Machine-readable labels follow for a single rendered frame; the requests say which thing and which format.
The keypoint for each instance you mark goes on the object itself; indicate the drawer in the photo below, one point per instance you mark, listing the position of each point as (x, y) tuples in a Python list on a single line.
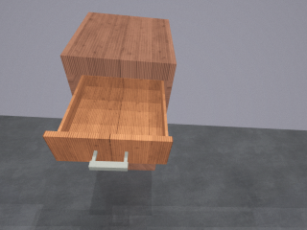
[(113, 115)]

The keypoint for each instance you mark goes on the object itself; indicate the handle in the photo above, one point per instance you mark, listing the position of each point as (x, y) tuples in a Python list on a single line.
[(108, 165)]

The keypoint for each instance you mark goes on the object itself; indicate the cabinet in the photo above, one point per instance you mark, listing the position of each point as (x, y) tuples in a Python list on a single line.
[(122, 46)]

